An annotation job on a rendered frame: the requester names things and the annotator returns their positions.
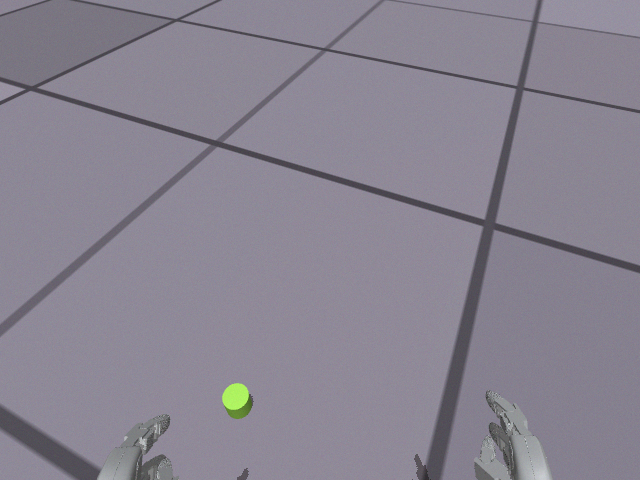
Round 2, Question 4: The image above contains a tin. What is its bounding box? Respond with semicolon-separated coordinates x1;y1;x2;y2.
222;383;252;419

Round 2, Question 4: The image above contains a left robot hand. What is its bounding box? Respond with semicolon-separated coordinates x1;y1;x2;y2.
97;414;179;480

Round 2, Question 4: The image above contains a right robot hand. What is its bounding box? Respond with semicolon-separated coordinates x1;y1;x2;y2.
474;390;553;480

